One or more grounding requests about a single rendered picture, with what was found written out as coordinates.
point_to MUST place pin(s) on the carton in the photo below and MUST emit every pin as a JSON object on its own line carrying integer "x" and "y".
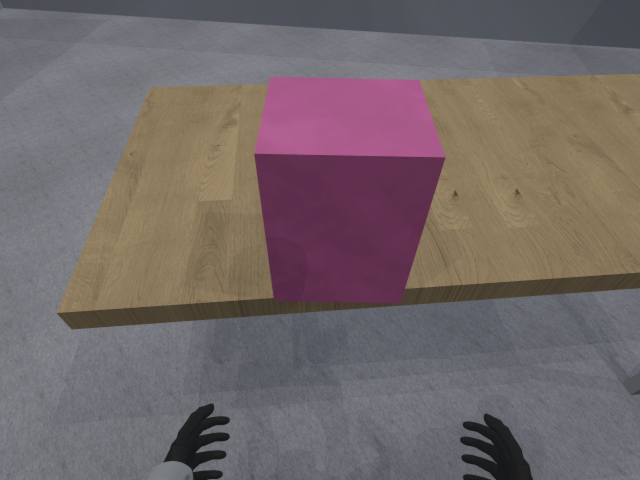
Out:
{"x": 347, "y": 170}

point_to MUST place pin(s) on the table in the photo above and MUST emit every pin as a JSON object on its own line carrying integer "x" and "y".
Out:
{"x": 539, "y": 194}

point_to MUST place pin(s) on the robot left hand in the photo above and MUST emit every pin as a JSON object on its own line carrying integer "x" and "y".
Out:
{"x": 188, "y": 442}

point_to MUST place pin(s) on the robot right hand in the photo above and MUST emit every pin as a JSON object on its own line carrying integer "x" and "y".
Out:
{"x": 506, "y": 452}

